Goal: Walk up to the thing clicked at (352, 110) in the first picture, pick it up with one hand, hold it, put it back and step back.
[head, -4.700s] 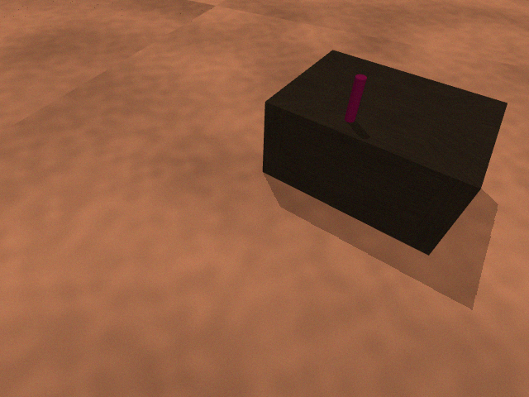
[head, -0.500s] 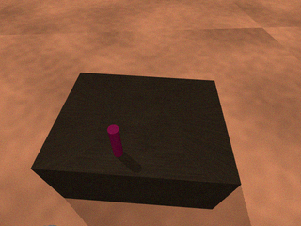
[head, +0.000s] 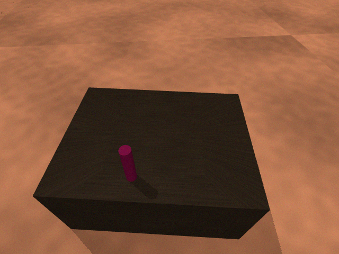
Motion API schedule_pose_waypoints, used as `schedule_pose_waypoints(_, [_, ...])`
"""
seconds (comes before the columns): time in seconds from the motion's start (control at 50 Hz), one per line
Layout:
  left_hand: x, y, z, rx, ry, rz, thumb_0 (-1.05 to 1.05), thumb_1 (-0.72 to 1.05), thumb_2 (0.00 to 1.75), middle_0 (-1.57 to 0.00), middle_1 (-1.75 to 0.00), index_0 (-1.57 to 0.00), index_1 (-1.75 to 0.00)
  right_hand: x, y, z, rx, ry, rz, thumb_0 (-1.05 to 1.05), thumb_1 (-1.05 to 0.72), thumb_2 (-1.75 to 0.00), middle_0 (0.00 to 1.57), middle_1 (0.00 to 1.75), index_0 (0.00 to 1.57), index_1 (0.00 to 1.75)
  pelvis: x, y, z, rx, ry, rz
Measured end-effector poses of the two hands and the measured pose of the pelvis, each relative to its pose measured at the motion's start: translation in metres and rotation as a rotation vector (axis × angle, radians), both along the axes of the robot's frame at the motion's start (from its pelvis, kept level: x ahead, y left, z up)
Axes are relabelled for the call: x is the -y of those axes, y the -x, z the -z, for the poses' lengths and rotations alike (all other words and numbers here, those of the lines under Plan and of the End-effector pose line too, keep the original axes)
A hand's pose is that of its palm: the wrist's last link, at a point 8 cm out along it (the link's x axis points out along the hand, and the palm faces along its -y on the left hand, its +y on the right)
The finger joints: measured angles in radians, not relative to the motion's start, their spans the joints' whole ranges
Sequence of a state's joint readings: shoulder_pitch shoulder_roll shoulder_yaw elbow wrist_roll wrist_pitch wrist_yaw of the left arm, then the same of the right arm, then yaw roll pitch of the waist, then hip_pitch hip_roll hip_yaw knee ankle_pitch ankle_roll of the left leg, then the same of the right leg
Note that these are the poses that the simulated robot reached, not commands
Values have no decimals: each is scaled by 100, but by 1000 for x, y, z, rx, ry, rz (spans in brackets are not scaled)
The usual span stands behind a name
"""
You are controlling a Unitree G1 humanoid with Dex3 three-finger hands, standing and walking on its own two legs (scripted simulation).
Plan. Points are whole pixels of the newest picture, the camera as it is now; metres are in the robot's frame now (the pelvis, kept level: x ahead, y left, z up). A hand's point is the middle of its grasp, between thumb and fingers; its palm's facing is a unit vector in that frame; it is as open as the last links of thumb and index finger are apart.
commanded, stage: stand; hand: left
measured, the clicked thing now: (128, 164) +0.47 +0.18 -0.23
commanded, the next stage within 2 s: none
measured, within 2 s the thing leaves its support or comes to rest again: neither
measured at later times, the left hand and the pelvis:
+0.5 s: hand out of the picture +0.12 +0.25 -0.15, palm faces -0.01 -0.94 -0.34, open 7.4 cm; pelvis +0.03 +0.00 +0.00, yaw +0 degrees
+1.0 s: hand out of the picture +0.10 +0.26 -0.15, palm faces -0.02 -0.94 -0.35, open 7.4 cm; pelvis +0.03 +0.01 +0.00, yaw +0 degrees
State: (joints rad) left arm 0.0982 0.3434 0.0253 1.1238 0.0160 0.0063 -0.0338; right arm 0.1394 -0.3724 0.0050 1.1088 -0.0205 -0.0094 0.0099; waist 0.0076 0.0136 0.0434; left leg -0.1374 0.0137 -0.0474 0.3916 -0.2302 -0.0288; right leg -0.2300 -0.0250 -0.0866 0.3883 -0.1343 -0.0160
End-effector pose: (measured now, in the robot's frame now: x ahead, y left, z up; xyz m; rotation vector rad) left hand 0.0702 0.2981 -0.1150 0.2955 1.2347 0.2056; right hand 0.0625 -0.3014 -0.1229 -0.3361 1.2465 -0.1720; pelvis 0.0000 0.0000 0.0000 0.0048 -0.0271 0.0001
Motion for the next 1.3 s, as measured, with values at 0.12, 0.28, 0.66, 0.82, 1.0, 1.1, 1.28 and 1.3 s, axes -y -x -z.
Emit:
schedule_pose_waypoints(0.12, [-1,-3,-2,-16,-8,1,1,90,90,-20,-30,-20,-30,-8,0,4,-24,-26,6,0,-90,-90,20,30,21,30,-1,-10,-1,-6,1,3])
schedule_pose_waypoints(0.28, [-1,-22,-4,3,-12,11,0,90,90,-20,-30,-20,-30,-11,-14,4,-18,-27,11,0,-90,-90,20,30,21,30,-4,-21,-3,-4,1,2])
schedule_pose_waypoints(0.66, [-2,-41,-5,32,-13,19,0,90,90,-20,-30,-20,-30,-8,-43,-6,41,-3,2,0,-90,-90,20,30,21,30,-5,-29,-4,3,5,4])
schedule_pose_waypoints(0.82, [-4,-33,-5,9,-19,15,0,90,90,-20,-30,-20,-30,-9,-37,-3,22,-9,8,0,-90,-90,20,30,21,30,-6,-29,-4,4,4,7])
schedule_pose_waypoints(1.0, [-5,-27,-5,-11,-23,14,0,90,90,-20,-30,-20,-30,-11,-27,0,-4,-19,17,0,-90,-90,20,30,21,30,-5,-29,-4,2,3,8])
schedule_pose_waypoints(1.1, [-4,-28,-5,-7,-21,14,0,90,90,-20,-30,-20,-30,-10,-26,1,-5,-17,17,0,-90,-90,20,30,21,30,-5,-29,-4,3,3,9])
schedule_pose_waypoints(1.28, [-2,-32,-5,2,-19,22,0,90,90,-20,-30,-20,-30,-8,-25,0,-3,-15,19,0,-90,-90,20,30,21,30,-4,-29,-4,4,3,10])
schedule_pose_waypoints(1.3, [-2,-32,-5,3,-19,22,0,90,90,-20,-30,-20,-30,-8,-26,0,-3,-15,19,0,-90,-90,20,30,21,30,-4,-29,-4,4,3,10])
